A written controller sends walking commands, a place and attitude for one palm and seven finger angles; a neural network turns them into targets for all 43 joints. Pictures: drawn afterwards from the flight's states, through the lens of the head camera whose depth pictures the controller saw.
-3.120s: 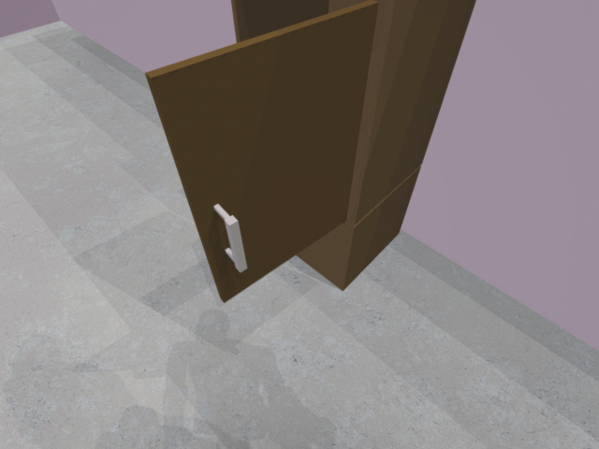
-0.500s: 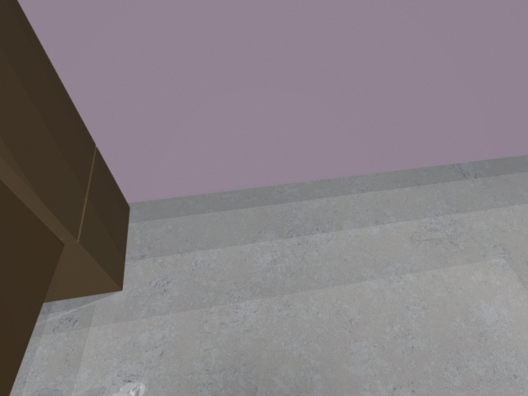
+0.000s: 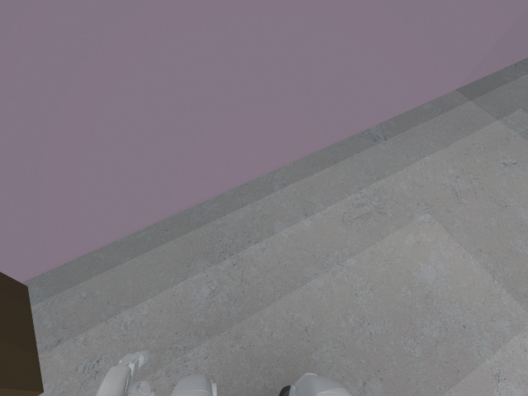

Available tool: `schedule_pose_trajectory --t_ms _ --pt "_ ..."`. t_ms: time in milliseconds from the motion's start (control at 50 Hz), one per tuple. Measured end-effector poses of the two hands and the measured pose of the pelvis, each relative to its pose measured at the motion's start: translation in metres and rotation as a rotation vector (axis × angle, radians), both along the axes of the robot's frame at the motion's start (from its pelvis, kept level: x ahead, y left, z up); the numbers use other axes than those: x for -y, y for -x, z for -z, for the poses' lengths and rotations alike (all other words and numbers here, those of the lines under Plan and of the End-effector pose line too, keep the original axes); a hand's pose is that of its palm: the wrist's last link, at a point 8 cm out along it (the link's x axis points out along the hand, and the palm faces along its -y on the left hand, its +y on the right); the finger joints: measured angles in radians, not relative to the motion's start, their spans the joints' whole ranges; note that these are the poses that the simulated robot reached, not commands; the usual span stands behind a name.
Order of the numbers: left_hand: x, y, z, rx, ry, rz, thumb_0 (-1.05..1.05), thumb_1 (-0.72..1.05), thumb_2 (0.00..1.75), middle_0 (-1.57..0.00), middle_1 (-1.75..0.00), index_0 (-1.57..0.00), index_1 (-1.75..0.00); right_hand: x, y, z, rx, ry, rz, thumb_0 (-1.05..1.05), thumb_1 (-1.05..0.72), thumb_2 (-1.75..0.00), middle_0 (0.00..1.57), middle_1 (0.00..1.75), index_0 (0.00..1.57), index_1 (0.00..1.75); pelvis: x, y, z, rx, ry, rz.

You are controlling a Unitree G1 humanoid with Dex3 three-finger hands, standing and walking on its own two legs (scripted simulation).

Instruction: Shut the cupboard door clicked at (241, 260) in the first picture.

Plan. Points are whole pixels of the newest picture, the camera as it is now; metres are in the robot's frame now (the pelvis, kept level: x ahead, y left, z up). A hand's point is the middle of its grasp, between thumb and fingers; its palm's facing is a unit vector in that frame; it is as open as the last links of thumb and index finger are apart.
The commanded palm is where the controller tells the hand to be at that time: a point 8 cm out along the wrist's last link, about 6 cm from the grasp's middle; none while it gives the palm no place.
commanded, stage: walk to a spot facing it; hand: left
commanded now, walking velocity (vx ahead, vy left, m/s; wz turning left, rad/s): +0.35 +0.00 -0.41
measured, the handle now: out of the picture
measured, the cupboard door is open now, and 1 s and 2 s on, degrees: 83 83 83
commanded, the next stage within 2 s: turn to face it in 0.58 s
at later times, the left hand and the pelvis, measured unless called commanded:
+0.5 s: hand (158, 299) +0.29 +0.21 -0.16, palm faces -0.18 -0.97 -0.18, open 7.4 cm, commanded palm none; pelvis +0.23 +0.02 +0.02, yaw -15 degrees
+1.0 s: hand (264, 181) +0.56 +0.01 -0.14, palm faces -0.37 -0.91 -0.16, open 7.4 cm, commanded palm none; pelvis +0.38 -0.09 +0.02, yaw -16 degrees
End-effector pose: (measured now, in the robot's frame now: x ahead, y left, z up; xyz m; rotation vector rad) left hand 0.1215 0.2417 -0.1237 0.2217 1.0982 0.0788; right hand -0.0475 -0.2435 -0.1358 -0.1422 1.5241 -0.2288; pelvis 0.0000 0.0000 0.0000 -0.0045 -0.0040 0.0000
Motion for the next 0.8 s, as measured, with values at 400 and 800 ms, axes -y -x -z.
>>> schedule_pose_trajectory --t_ms 400,800 --pt "-0.027 -0.083 0.014 -0.302 0.009 -0.017 0.01 0.91 0.90 -0.20 -0.30 -0.20 -0.30 -0.021 -0.347 -0.034 0.545 0.048 -0.086 0.00 -0.91 -0.89 0.20 0.30 0.20 0.30 -0.025 -0.188 -0.005 -0.025 -0.005 0.192" --pt "0.128 -0.450 -0.008 0.070 -0.033 0.430 0.01 0.91 0.90 -0.20 -0.30 -0.19 -0.30 0.019 -0.221 0.005 -0.063 0.003 0.405 0.01 -0.91 -0.89 0.20 0.30 0.20 0.30 0.056 -0.335 0.005 -0.012 -0.024 0.379"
